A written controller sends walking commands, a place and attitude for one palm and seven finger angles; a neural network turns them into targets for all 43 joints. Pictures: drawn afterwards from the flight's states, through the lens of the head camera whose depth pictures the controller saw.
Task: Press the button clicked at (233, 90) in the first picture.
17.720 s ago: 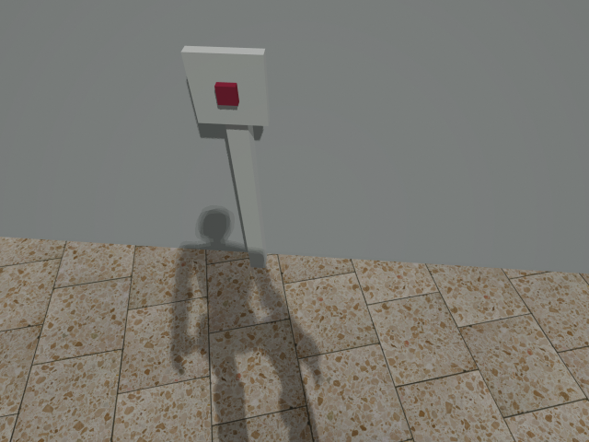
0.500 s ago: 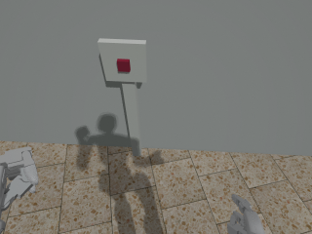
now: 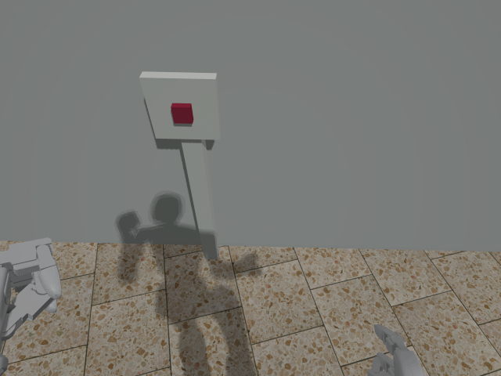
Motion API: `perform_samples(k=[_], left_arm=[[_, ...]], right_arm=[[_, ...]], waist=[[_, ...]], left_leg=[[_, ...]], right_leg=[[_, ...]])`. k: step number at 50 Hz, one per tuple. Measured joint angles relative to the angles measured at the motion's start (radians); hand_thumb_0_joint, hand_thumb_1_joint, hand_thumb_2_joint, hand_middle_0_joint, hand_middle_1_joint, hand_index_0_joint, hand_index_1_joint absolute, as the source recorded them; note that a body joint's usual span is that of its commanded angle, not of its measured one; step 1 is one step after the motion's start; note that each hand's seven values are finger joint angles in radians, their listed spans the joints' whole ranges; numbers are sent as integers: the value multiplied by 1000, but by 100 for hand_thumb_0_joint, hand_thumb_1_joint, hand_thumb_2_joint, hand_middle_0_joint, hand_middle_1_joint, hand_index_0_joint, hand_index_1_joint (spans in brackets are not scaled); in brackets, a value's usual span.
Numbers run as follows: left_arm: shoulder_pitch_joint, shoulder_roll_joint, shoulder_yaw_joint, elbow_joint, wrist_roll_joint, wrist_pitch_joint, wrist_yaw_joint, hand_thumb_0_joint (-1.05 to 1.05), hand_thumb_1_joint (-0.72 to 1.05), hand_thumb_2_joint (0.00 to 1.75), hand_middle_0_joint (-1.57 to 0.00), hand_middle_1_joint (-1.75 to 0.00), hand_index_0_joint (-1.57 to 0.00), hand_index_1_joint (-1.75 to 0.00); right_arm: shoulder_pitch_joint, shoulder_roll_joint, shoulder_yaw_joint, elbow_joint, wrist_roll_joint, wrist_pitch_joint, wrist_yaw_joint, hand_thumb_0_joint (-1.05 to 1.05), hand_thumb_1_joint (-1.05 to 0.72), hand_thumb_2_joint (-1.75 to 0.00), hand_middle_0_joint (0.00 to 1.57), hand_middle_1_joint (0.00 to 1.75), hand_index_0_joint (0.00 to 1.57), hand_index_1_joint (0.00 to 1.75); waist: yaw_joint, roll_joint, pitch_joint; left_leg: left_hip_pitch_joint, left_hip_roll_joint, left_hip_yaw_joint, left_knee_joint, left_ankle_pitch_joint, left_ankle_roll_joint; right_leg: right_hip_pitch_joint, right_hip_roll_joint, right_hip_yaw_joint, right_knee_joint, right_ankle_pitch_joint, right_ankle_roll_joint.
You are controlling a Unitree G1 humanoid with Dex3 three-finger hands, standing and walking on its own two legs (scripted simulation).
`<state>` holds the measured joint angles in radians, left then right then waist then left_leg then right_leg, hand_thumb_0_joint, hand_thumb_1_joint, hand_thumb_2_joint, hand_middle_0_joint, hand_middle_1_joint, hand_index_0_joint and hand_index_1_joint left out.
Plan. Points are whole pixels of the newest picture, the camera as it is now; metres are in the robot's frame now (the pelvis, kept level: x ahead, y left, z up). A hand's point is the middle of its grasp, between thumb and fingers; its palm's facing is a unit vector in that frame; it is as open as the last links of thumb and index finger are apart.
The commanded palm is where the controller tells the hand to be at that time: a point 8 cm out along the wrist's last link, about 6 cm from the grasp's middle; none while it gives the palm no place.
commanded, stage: let the arm hang, fingers relaxed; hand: left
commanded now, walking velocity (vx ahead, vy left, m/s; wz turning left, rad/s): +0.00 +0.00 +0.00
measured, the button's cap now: (182, 112) +0.70 +0.21 +0.04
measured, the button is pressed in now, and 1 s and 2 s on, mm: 0 0 0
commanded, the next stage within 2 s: stand and wait in 1.10 s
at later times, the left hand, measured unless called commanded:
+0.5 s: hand out of the picture -0.08 +0.21 -0.17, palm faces +0.05 -0.97 -0.22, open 4.7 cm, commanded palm none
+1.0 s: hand out of the picture -0.04 +0.18 -0.17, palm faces +0.05 -0.99 -0.16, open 7.3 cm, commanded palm none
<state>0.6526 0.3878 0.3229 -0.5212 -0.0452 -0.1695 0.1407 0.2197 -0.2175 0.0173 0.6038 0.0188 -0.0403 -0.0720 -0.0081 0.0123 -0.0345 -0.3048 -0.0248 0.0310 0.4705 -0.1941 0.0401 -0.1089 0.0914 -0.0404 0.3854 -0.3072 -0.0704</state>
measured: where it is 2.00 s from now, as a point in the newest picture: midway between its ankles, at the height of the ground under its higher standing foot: outside the picture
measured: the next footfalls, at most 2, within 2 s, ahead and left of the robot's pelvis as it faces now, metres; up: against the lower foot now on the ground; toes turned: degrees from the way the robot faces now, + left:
none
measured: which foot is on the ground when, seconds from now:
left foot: down 0.00-1.00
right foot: down 0.00-1.00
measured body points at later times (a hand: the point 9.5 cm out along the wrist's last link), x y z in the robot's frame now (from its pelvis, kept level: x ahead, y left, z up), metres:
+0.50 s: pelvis -0.03 +0.02 +0.00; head +0.01 +0.03 +0.45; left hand -0.08 +0.26 -0.16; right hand -0.04 -0.22 -0.15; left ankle +0.03 +0.09 -0.74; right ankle -0.07 -0.06 -0.74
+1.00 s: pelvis -0.02 +0.02 +0.00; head -0.01 +0.02 +0.45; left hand -0.04 +0.23 -0.16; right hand -0.03 -0.19 -0.16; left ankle +0.03 +0.09 -0.74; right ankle -0.07 -0.06 -0.74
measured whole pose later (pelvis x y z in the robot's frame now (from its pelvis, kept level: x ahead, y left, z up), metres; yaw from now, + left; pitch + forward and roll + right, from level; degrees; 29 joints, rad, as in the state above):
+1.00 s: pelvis -0.02 +0.02 +0.00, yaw +2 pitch -1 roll +0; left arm 0.30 0.11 -0.01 1.15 0.01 -0.01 0.04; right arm 0.28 -0.14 0.01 1.14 -0.02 0.01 -0.04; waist -0.02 0.01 0.02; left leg -0.25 -0.08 0.01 0.36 -0.10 0.08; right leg -0.09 0.04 -0.06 0.38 -0.28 -0.05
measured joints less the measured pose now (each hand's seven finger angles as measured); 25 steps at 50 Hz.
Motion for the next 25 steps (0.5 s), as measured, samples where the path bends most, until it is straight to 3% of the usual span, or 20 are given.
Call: perform_samples(k=[2, 4, 8, 12, 16, 20, 25], left_arm=[[-90, 19, -58, 150, 28, -10, -42, 1, 89, 90, -131, -150, -131, -150], [-215, 12, -144, 404, 49, 52, -89, 1, 89, 90, -130, -149, -130, -149], [-380, -52, -249, 909, 70, 176, -123, 0, 90, 90, -123, -142, -123, -142], [-418, -125, -308, 1234, 68, 227, -124, 1, 91, 90, -112, -132, -112, -132], [-402, -190, -326, 1432, 58, 224, -105, 1, 91, 90, -98, -119, -99, -118], [-375, -177, -305, 1546, 49, 201, -107, 1, 90, 90, -84, -104, -83, -105], [-325, -179, -317, 1649, 50, 194, -115, 1, 91, 90, -67, -84, -66, -85]], right_arm=[[-12, -32, -10, 44, 0, -33, 39, 1, -90, -90, 20, 30, 20, 30], [-34, -77, -17, 97, -7, -19, 64, 1, -90, -90, 21, 30, 20, 30], [-58, -98, -20, 180, -25, 33, 73, 1, -90, -90, 21, 30, 20, 30], [-32, -73, -11, 242, -40, 63, 64, 1, -90, -90, 20, 30, 20, 30], [16, -36, 5, 332, -42, 73, 54, 0, -90, -90, 20, 30, 20, 30], [62, 7, 10, 424, -40, 79, 44, 0, -90, -90, 20, 30, 20, 30], [82, 44, 7, 493, -33, 78, 37, 0, -90, -90, 20, 30, 20, 30]], waist=[[12, 24, -1], [20, 62, -7], [-5, 62, 12], [-30, 7, 55], [-22, -36, 93], [3, -41, 114], [7, -14, 121]], left_leg=[[-35, -5, -12, 45, -1, 0], [-62, -11, -21, 91, -26, 10], [-75, -26, -25, 146, -44, 20], [-48, -31, -26, 126, -32, 21], [-18, -31, -33, 50, 12, 20], [2, -31, -45, -11, 49, 18], [28, -36, -41, -54, 71, 25]], right_leg=[[-29, -4, -13, 42, -11, -1], [-62, -8, -27, 105, -41, -9], [-82, -24, -39, 187, -83, -8], [-60, -29, -41, 179, -77, -5], [-28, -26, -43, 98, -30, -3], [0, -23, -50, 23, 13, -2], [23, -28, -46, -18, 36, 4]])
